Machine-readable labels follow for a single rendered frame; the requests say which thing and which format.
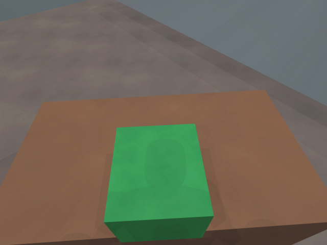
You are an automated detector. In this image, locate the carton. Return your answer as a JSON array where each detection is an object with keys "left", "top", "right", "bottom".
[{"left": 104, "top": 124, "right": 214, "bottom": 242}]

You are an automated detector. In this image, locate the pedestal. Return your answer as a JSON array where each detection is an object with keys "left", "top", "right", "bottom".
[{"left": 0, "top": 90, "right": 327, "bottom": 245}]

